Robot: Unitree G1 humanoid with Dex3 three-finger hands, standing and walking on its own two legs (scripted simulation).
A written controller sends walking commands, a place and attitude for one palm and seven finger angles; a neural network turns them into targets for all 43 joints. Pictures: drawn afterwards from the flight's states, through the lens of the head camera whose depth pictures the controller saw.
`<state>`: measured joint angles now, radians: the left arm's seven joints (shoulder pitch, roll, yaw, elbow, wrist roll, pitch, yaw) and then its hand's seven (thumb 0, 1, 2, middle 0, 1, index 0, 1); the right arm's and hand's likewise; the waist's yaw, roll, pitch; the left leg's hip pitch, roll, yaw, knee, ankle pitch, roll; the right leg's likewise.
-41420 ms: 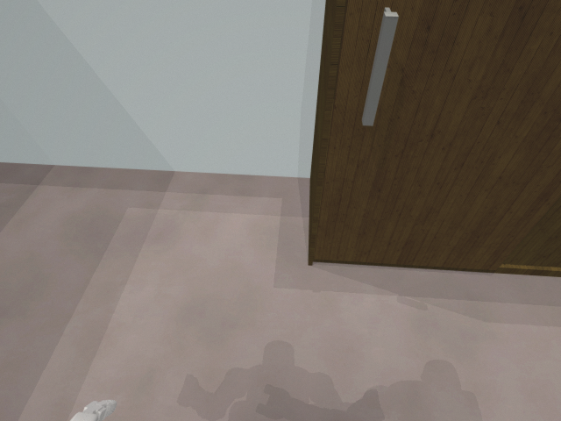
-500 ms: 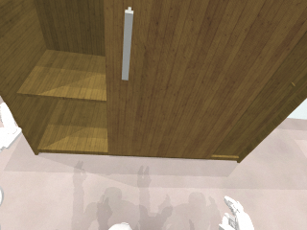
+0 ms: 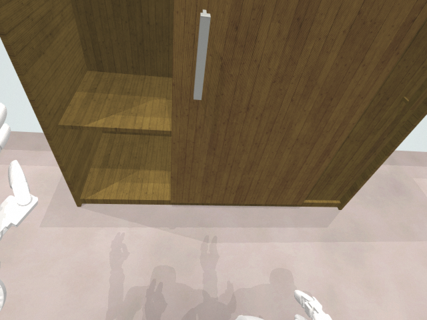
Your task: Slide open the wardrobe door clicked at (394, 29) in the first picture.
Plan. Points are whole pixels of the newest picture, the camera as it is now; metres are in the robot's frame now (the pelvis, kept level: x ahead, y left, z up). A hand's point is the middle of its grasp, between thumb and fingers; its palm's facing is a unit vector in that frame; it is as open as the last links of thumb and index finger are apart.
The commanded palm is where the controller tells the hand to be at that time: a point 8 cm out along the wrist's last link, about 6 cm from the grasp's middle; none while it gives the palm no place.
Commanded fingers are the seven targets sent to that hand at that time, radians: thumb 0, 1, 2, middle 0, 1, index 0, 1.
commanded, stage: stop stepping back and stand still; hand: left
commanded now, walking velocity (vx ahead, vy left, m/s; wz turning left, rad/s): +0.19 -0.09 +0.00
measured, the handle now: (200, 57) +0.80 +0.09 +0.12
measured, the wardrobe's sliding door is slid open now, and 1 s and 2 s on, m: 0.46 0.46 0.46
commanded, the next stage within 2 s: let the arm hang, fingers relaxed in 1.62 s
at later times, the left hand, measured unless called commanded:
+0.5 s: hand (37, 195) +0.23 +0.27 +0.17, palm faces +0.46 -0.78 -0.43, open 7.5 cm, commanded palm +0.15 +0.31 +0.19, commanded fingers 0.00 0.90 0.90 -0.20 -0.30 -0.20 -0.30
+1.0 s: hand (33, 188) +0.24 +0.28 +0.17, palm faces +0.38 -0.81 -0.45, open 7.4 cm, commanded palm +0.17 +0.33 +0.19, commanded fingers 0.00 0.90 0.90 -0.20 -0.30 -0.20 -0.30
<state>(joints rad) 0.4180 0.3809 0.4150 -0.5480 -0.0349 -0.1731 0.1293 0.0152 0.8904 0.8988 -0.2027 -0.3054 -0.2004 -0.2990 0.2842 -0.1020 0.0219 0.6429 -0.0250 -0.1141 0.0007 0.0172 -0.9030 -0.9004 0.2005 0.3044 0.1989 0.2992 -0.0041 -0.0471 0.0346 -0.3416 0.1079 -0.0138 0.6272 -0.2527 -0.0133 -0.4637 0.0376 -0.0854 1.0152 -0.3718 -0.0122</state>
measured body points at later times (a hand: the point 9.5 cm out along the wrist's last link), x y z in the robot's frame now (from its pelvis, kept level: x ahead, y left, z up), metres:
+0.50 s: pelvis +0.02 +0.01 +0.00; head +0.04 +0.02 +0.45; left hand +0.20 +0.31 +0.19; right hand +0.20 -0.22 -0.08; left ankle +0.04 +0.14 -0.73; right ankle -0.02 -0.10 -0.73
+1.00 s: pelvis +0.03 +0.03 +0.01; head +0.06 +0.05 +0.45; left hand +0.21 +0.32 +0.19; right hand +0.22 -0.21 -0.06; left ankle +0.04 +0.14 -0.73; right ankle -0.02 -0.10 -0.73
